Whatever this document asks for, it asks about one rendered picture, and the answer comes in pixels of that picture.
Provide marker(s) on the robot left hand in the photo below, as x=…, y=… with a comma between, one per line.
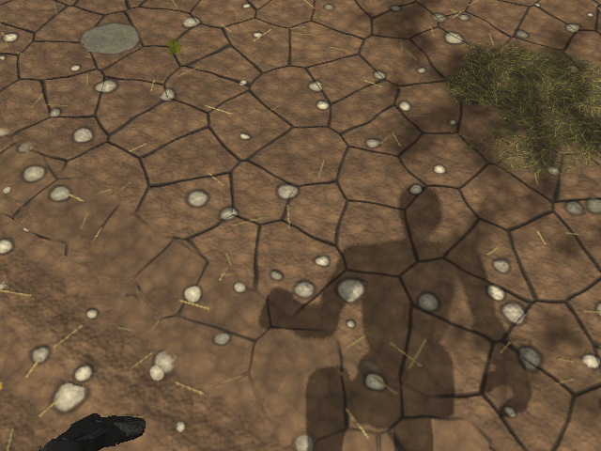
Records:
x=93, y=432

